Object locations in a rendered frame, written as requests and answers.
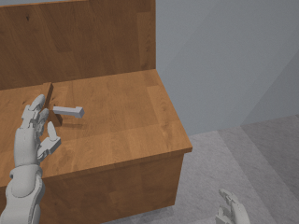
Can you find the tap lever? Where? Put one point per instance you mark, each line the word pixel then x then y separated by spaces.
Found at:
pixel 78 112

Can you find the right robot hand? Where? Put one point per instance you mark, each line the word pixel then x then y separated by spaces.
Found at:
pixel 236 215

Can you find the left robot forearm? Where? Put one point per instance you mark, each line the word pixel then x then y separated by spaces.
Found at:
pixel 24 193

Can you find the counter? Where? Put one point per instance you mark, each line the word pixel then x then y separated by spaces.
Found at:
pixel 124 156

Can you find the left robot hand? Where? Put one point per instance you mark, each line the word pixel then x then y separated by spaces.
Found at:
pixel 27 141

